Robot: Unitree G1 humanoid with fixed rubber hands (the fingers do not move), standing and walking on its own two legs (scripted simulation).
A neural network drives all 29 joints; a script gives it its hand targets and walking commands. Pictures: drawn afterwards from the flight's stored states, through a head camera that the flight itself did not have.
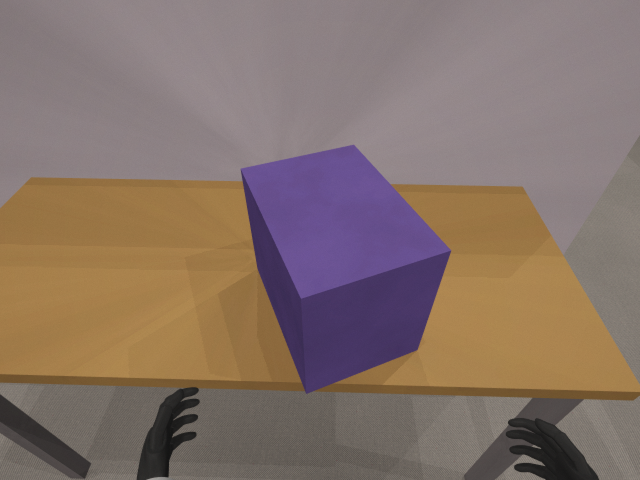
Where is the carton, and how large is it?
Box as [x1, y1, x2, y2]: [241, 145, 450, 393]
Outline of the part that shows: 354,145 241,168 257,268 306,393 416,350 450,252 448,247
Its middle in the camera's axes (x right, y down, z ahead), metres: +0.02 +0.03 +0.60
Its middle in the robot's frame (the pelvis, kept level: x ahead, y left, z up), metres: +0.44 +0.03 +0.04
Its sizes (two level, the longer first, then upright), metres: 0.270 0.193 0.229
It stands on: a table, 0.70 m high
